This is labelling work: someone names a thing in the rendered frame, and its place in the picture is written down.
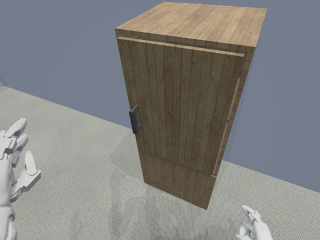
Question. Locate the handle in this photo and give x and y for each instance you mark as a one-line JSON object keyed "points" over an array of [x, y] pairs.
{"points": [[133, 119]]}

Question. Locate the robot left forearm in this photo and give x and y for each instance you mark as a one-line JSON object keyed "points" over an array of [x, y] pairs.
{"points": [[7, 228]]}

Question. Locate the right robot hand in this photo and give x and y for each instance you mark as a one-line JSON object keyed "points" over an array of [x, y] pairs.
{"points": [[258, 230]]}

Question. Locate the left robot hand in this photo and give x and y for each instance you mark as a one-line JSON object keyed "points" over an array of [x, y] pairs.
{"points": [[11, 145]]}

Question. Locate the cupboard door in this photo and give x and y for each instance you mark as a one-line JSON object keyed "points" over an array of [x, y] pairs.
{"points": [[184, 95]]}

